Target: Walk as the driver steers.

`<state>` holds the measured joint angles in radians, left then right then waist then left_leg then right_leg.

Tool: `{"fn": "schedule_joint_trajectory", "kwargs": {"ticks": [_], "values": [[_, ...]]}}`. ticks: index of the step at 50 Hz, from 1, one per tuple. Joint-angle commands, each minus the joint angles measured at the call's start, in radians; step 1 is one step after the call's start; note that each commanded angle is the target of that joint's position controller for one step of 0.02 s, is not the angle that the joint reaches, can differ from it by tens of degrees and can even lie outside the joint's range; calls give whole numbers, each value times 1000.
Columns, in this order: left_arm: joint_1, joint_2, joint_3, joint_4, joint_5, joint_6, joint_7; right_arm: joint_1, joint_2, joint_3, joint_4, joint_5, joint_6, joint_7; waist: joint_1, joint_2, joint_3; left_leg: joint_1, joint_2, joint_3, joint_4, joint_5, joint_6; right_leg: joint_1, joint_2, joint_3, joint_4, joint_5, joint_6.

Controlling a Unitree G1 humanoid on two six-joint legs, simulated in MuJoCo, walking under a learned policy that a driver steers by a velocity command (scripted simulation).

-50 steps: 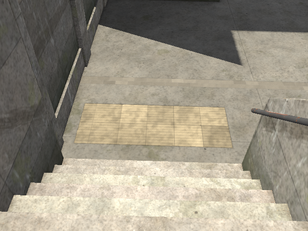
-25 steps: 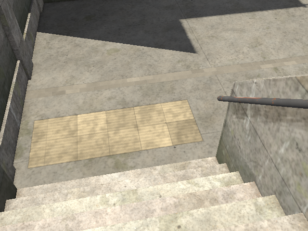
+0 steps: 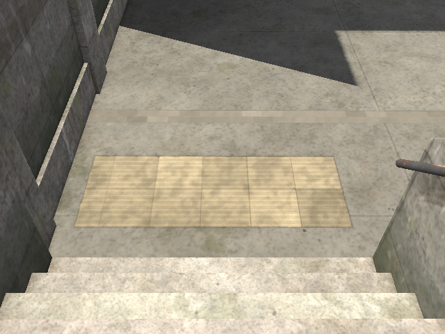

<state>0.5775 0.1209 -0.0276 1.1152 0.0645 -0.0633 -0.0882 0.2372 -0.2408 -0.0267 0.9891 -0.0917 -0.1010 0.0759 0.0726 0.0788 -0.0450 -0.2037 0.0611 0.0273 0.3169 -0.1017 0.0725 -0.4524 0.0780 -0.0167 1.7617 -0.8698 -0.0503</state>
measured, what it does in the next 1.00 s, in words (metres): goes down: right foot 0.20 m lower, then left foot 0.21 m lower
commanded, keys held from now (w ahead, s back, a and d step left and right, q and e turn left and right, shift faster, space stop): w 0.70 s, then no key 0.30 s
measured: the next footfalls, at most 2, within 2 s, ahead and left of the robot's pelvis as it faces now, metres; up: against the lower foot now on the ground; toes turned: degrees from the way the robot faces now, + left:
right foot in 0.44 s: +0.32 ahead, -0.12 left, -0.20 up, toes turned -3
left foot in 0.88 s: +0.55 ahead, +0.09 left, -0.41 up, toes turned +5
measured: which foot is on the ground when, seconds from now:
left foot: down 0.00-0.42, up 0.44-0.86, down 0.88-1.00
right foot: up 0.00-0.42, down 0.44-0.90, up 0.92-1.00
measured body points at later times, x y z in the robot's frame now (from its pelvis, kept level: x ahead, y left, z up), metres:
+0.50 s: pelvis +0.25 -0.03 -0.21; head +0.24 -0.03 +0.24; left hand +0.34 +0.21 -0.35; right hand +0.12 -0.21 -0.36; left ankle +0.10 +0.11 -0.68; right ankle +0.28 -0.11 -0.96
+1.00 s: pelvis +0.48 +0.01 -0.42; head +0.47 +0.01 +0.03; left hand +0.42 +0.21 -0.57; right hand +0.53 -0.23 -0.56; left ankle +0.51 +0.09 -1.17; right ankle +0.39 -0.13 -0.90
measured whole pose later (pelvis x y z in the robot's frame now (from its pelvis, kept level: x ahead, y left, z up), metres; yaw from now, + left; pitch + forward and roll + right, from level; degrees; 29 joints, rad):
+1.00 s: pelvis +0.48 +0.01 -0.42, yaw +1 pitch +1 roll -3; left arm 0.46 0.14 -0.01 1.04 0.01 -0.05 -0.11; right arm 0.29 -0.24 -0.03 1.03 -0.07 -0.06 0.11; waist 0.04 0.05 -0.04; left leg -0.23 0.01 0.05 0.35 -0.11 0.03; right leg -0.64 0.04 0.02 1.88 -0.80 0.04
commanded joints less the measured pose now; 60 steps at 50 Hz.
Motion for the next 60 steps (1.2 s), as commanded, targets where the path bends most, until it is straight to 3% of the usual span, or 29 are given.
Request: {"fn": "schedule_joint_trajectory", "kwargs": {"ticks": [1, 2, 4, 6, 12, 17, 18, 20, 21, 23, 24, 25, 27, 28, 29, 31, 37, 41, 42, 43, 45, 46, 47, 48, 50, 52, 54, 58, 60], "values": [[-31, 87, 30, -150, -54, -32, -37, 565, -293, -111, 150, -48, 34, 4, -235, 15, -109, 819, 374, -322, 264, 734, 320, -929, -46, 79, 267, 155, -13], [-138, 95, 30, -175, -38, -30, -10, 439, -180, -72, 145, -22, 45, 10, -177, -47, 39, 544, 384, -417, 146, 133, 309, -989, -127, 108, 216, 274, -37], [-80, 31, 4, -129, 9, -26, 33, 367, 115, 25, 135, -47, 30, -16, -68, -152, 200, 45, 256, -239, 134, 67, 208, -804, -262, 186, -234, 746, -88], [-140, 24, 4, -111, 32, -5, 11, 315, 144, 50, 116, 20, -3, -49, -90, -104, 219, -326, 129, -116, 89, -52, 212, -486, -240, 62, -609, 1127, -80], [-276, 141, 19, -158, 54, -15, 2, 241, 5, 76, 82, -10, -55, -72, -55, -34, 117, -677, 24, -113, 327, -281, 152, 106, -148, 1, -893, 1498, 16], [-553, 117, -5, -255, 59, 6, -5, 520, -8, 64, 147, 31, -11, -89, -237, -36, 199, 18, 122, -425, 572, -159, 222, -335, -193, 71, -1451, 1144, 27], [-438, 124, 1, -218, 82, 1, -9, 508, -32, 60, 154, -13, -5, -65, -172, 27, 138, -121, 128, -421, 631, -1, 219, -120, -160, 18, -1140, 1200, 25], [-385, 155, 15, -201, 44, -9, -1, 405, 34, 59, 112, 59, 11, -60, -148, -134, 189, -93, 79, -375, 774, -138, 175, -3, -196, 69, -1643, 1011, 4], [-107, 179, 29, -76, 22, -17, 4, 365, -26, 56, 150, -19, 34, -19, -39, -92, 125, -339, 63, -325, 935, -36, 137, 456, -205, 8, -1483, 1336, -15], [300, 359, 120, 12, 6, -8, 10, 433, -21, 21, 162, 24, 37, 61, 111, -422, -155, -785, -206, -112, 1716, -678, -10, 1194, -351, 90, -1201, 1829, -255], [248, 444, 151, 9, 30, -3, -6, 392, -30, 4, 80, 66, 15, 65, 61, -265, -195, -959, -183, -65, 1809, -725, -6, 1174, -428, 163, -1103, 1805, -296], [163, 402, 154, -16, 76, 12, 1, 309, 19, 20, 23, 66, 4, 52, 73, -126, -154, -1083, -120, -80, 1693, -630, 6, 1097, -453, 224, -1162, 1521, -317], [30, 160, 85, -10, 41, 17, -1, 238, 4, 19, -4, 46, 5, -3, -15, -71, 85, -1146, 24, -139, 1558, -414, 35, 583, -496, 390, -1335, 767, -333], [-48, -27, 17, -29, 69, -5, 27, 254, 83, 52, 13, -8, 13, -24, -87, 31, 193, -1034, 131, -222, 1147, -23, 62, 295, -432, 268, -1333, 795, -258], [-64, -40, 6, -28, 34, -25, 46, 271, 84, 36, 46, -16, 20, -18, -109, 1, 205, -733, 114, -139, 929, 173, 66, 26, -341, 157, -1349, 860, -251], [-96, 42, 0, -37, 10, -62, 61, 179, 108, 41, 48, -36, 23, 30, -108, -175, 147, -384, 71, -38, 914, 430, 32, -282, -206, 52, -1292, 754, -213], [-52, 94, -20, -36, 35, -80, 75, 78, -7, 40, -25, -26, 30, 8, -89, -106, 138, -161, 19, -45, 486, 670, -51, -356, -198, 156, -999, 542, -172], [112, 108, -11, -20, -29, -48, 98, -161, -31, 37, -99, -3, 37, 20, 61, -103, 188, -374, 60, -73, -76, 382, -61, 150, -243, 345, -818, 681, -160], [83, 173, 3, -11, 35, -29, 76, -9, -18, 36, -50, -31, 32, 23, -14, -189, 126, -87, 7, -8, 250, 427, -50, -42, -268, 346, -744, 873, -160], [83, 88, -4, -15, -36, -20, 82, 6, -54, 17, -37, 19, 26, 9, -23, -3, 168, -132, 70, -88, -298, 387, -21, 100, -213, 315, -648, 709, -108], [110, 135, 14, 7, 6, 31, -15, 457, -177, -45, 99, 59, -7, -23, -165, 78, -51, 651, 142, -17, -85, 1064, 85, -251, -106, 159, -245, 804, -12], [219, 35, 11, 4, -40, 15, -44, 541, -268, -66, 108, 55, 16, 4, -156, 280, -296, 1060, 361, -94, 291, 1652, 294, -546, 33, 32, 319, -96, 78], [97, 154, 55, -82, -85, 8, -48, 519, -298, -89, 102, -10, 33, 21, -184, 49, -251, 903, 379, -139, 339, 1633, 302, -665, 21, 30, 423, -91, 93], [-27, 131, 49, -136, -80, 6, -41, 360, -258, -80, 58, -25, 41, 33, -164, -39, -191, 738, 375, -142, 300, 1434, 259, -694, -36, 27, 306, -57, 107], [-7, 2, 3, -127, -72, -1, -28, 75, -49, 14, 19, 50, 52, 63, 10, -60, 19, 125, 316, -120, 127, 865, 189, -465, -168, 98, -22, 202, 117], [97, 20, 7, -73, -53, -4, -17, 183, 14, 32, 59, 39, 27, 23, 6, -45, 162, -244, 195, -15, 75, 590, 179, -289, -209, 97, -187, 537, 121], [79, 21, 13, -39, -20, 7, -29, 198, 15, 52, 80, 54, -2, -5, 3, -126, 139, -365, 147, -33, 133, 377, 180, -192, -225, 73, -523, 973, 121], [155, 99, 68, -17, -8, 1, -22, -8, -121, 49, 16, 35, -20, 32, 118, 57, 34, -636, 101, -55, 251, 442, 52, 337, -139, -42, -520, 1006, 161], [-17, 119, 79, -78, -71, -19, 10, -16, -112, 51, 3, 108, -13, 72, 85, -64, 49, -306, 157, -138, 228, 444, 3, 192, -172, -5, -1077, 821, 206]]}}
Keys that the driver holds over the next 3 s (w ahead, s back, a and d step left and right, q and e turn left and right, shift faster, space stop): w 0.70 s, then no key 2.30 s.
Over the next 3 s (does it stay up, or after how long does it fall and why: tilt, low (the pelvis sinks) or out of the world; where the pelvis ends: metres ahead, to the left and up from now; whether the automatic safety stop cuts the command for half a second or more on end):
stays up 0.54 -0.03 -0.45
